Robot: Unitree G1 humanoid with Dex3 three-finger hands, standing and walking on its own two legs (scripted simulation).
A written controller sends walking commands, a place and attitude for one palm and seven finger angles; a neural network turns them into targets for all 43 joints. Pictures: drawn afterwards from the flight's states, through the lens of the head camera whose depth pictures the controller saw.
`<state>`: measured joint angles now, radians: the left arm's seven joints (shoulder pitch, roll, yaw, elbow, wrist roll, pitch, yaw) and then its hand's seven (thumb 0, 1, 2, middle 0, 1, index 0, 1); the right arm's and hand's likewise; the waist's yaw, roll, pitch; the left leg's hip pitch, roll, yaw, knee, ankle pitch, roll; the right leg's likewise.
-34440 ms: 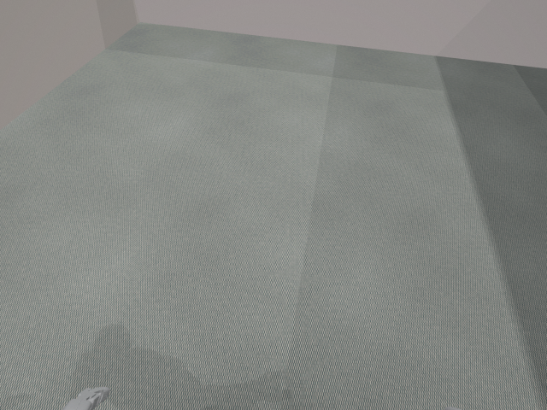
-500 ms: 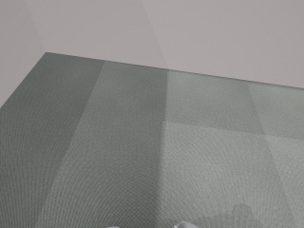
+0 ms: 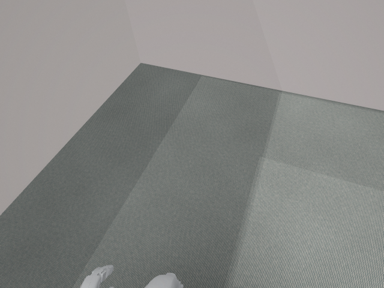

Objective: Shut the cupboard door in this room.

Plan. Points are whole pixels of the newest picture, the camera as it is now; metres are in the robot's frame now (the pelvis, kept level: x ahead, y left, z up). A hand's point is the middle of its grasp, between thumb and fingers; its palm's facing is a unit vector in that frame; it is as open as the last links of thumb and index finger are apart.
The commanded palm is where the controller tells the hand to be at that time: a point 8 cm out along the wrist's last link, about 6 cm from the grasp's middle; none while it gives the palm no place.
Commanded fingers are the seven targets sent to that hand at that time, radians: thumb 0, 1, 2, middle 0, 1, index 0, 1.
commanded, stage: turn to face it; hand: left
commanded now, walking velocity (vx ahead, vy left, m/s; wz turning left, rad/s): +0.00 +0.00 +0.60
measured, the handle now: out of the picture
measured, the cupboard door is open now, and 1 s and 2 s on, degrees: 96 96 96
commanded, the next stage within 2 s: none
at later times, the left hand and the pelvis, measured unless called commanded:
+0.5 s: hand out of the picture -0.07 +0.26 -0.18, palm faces +0.35 -0.89 -0.28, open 7.4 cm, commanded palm none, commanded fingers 0.00 0.90 0.90 -0.20 -0.30 -0.20 -0.30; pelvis -0.02 +0.03 +0.00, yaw +19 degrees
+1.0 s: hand out of the picture -0.02 +0.20 -0.13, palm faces +0.56 -0.77 -0.29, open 7.4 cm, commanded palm none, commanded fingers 0.00 0.90 0.90 -0.20 -0.30 -0.20 -0.30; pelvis +0.00 -0.02 +0.01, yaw +37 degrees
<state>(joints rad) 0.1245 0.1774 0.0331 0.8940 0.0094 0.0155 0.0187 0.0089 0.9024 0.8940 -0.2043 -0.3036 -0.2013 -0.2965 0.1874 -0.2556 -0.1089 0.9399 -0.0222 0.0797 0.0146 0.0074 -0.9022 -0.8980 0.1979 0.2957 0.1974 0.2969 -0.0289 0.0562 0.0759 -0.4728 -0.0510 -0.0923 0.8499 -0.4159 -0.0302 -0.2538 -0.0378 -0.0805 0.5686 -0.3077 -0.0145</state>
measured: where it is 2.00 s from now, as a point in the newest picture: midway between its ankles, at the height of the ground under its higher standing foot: outside the picture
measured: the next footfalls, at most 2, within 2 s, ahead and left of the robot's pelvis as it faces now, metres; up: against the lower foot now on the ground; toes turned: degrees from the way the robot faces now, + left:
left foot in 0.38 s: -0.03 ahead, +0.14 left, +0.00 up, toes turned +21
right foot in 0.82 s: +0.10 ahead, -0.08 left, +0.00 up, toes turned +26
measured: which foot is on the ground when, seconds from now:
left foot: up 0.00-0.36, down 0.38-0.82, up 0.84-1.00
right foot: down 0.00-0.40, up 0.42-0.80, down 0.82-1.00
